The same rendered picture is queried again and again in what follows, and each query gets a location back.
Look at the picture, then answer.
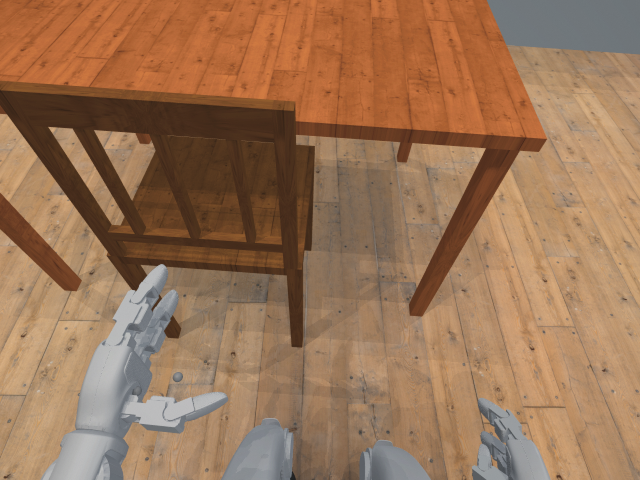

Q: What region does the right robot thigh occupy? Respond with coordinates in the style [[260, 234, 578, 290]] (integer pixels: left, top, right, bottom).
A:
[[359, 445, 431, 480]]

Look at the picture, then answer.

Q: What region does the robot left forearm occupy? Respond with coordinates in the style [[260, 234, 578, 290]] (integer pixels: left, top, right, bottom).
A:
[[40, 429, 129, 480]]

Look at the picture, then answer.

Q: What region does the left robot hand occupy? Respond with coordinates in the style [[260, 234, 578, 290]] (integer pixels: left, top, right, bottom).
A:
[[75, 264, 228, 438]]

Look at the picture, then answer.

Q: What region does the right robot hand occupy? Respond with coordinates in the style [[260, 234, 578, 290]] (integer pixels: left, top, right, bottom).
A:
[[472, 398, 551, 480]]

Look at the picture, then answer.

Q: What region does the robot thigh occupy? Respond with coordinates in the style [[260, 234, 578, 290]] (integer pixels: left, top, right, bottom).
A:
[[221, 425, 294, 480], [359, 445, 431, 480]]

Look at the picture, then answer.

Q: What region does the table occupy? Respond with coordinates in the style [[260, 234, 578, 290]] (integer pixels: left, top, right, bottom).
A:
[[0, 0, 547, 317]]

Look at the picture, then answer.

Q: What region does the left robot thigh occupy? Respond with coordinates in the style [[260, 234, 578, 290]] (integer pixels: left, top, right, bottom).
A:
[[221, 425, 294, 480]]

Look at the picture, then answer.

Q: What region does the chair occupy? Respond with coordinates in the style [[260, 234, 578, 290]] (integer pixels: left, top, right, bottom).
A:
[[0, 81, 315, 348]]

